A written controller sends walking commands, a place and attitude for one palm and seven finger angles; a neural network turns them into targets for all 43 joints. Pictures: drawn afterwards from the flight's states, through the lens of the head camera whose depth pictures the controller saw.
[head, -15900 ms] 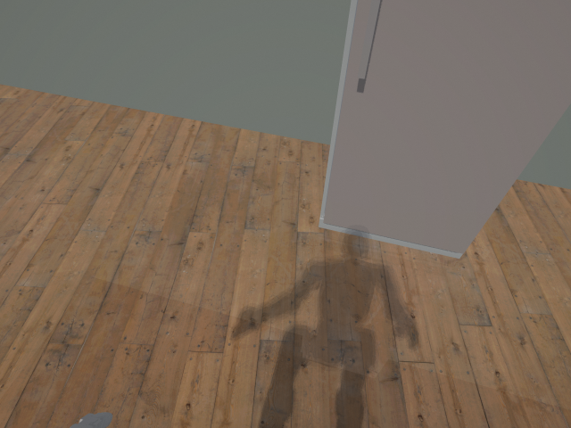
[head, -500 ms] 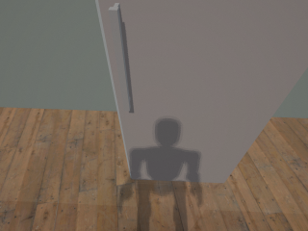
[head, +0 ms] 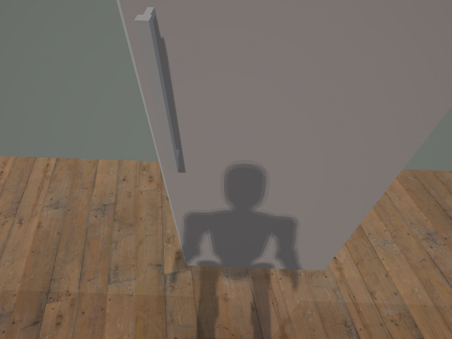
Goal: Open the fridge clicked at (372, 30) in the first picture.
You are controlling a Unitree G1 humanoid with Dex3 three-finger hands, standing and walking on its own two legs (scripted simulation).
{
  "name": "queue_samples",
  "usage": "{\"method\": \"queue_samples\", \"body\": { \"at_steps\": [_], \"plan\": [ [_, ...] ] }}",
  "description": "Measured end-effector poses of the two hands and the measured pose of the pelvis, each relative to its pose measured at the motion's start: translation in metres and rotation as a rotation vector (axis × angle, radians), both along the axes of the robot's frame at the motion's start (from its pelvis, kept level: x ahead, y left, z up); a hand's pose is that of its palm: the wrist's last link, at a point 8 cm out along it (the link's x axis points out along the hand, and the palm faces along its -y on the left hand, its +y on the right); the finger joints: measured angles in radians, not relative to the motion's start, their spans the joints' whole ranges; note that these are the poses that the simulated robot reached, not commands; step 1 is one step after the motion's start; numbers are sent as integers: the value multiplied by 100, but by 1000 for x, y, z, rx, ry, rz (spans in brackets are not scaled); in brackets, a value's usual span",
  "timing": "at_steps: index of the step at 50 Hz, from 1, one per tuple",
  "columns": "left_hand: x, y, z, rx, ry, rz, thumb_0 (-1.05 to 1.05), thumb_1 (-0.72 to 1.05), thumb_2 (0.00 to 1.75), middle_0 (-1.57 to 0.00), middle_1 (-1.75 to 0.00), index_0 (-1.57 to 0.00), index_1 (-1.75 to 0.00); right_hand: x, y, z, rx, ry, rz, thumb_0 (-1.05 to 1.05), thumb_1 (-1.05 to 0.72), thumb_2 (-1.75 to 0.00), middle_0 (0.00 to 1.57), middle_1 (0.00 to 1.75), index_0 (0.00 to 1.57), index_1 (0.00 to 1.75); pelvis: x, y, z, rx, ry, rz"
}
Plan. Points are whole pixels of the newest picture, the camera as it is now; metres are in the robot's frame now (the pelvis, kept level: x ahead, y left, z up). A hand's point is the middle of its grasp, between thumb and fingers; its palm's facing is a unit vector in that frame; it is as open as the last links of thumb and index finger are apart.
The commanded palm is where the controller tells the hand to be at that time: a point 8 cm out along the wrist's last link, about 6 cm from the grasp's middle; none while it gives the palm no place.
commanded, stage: look again from close up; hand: left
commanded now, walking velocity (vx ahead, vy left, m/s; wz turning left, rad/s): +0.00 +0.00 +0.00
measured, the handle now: (164, 105) +0.47 +0.14 +0.17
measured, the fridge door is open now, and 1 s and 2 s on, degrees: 0 0 0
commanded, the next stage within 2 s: raise the hand to about handle height in 0.54 s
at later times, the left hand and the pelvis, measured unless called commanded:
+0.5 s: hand out of the picture +0.07 +0.22 -0.16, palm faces -0.04 -0.96 -0.29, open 7.4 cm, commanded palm none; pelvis +0.02 +0.00 +0.00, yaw +0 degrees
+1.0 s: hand (111, 304) +0.18 +0.21 -0.03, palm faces +0.02 -1.00 -0.06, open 8.3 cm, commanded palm +0.15 +0.27 -0.01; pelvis -0.01 -0.03 -0.06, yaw +2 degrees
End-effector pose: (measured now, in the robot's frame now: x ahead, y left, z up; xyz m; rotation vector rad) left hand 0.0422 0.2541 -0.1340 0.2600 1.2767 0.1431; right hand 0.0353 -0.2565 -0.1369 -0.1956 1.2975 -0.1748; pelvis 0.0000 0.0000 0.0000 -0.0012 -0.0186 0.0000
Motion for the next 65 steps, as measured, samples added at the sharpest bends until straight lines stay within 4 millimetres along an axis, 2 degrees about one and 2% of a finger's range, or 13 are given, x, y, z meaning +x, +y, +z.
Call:
{"method": "queue_samples", "body": {
  "at_steps": [6, 12, 33, 34, 35, 40, 42, 45, 48, 51, 55, 58, 65],
  "plan": [
    [23, 0, 4, 6, -38, -13, 1, 91, 90, -20, -30, -20, -30, 15, -4, 2, -5, -18, 11, 0, -90, -90, 20, 30, 20, 30, 7, -2, 1, 1, -1, 1],
    [33, 2, 6, 13, -49, -17, 1, 91, 90, -20, -30, -20, -30, 26, -8, 5, -11, -29, 19, 0, -90, -90, 21, 30, 20, 30, 12, -4, 2, 2, -2, 1],
    [18, 8, 4, 27, 21, 11, 1, 91, 90, -20, -30, -20, -30, 36, -14, 7, -32, -13, 34, 0, -90, -90, 21, 30, 21, 30, 24, -4, 3, 0, 6, 2],
    [26, 10, 9, 13, -43, 82, 1, 90, 90, -20, -30, -20, -30, 38, -14, 9, -34, -44, 28, 0, -90, -90, 21, 30, 21, 30, 23, -4, 2, 0, 8, 9],
    [41, 12, 21, 9, -178, 122, 2, 90, 90, -20, -30, -20, -30, 43, -12, 12, -43, -99, 37, 0, -90, -90, 21, 30, 21, 30, 23, -5, 1, 5, 9, 14],
    [118, 12, 109, -11, -854, 131, 2, 86, 88, -21, -33, -20, -33, 83, -3, 25, -30, -398, 97, 1, -90, -90, 21, 30, 20, 30, 16, -10, -10, 9, 36, 54],
    [135, 10, 131, -45, -1054, 74, 2, 84, 87, -21, -34, -20, -35, 102, -1, 27, -16, -496, 111, 1, -90, -90, 21, 30, 21, 30, 11, -13, -18, 5, 71, 50],
    [140, 3, 138, -106, -1237, -68, 1, 78, 85, -21, -38, -20, -38, 130, -1, 29, 0, -627, 143, 1, -90, -90, 21, 30, 21, 30, 3, -20, -36, 4, 136, 38],
    [129, 2, 124, -169, -1246, -175, 1, 72, 82, -21, -42, -21, -42, 154, -3, 30, 1, -727, 184, 1, -90, -90, 21, 30, 21, 30, -4, -27, -54, 1, 169, 34],
    [111, 9, 110, -210, -1194, -127, 1, 65, 80, -22, -46, -22, -46, 169, -5, 32, -13, -781, 215, 1, -90, -90, 21, 30, 21, 30, -6, -32, -63, -7, 175, 41],
    [95, 20, 118, -164, -1215, -44, 2, 56, 76, -23, -52, -22, -52, 175, -5, 34, -35, -787, 251, 1, -90, -90, 21, 30, 21, 30, -5, -37, -64, -29, 159, 61],
    [98, 22, 135, -136, -1257, -63, 2, 49, 73, -23, -56, -23, -57, 170, -3, 32, -41, -760, 271, 1, -90, -90, 21, 30, 21, 30, -5, -39, -61, -42, 145, 75],
    [131, 27, 164, -181, -1232, -161, 1, 33, 66, -24, -67, -24, -67, 143, -1, 29, -19, -702, 215, 1, -90, -90, 21, 30, 21, 30, -4, -37, -47, -43, 125, 67]
  ]
}}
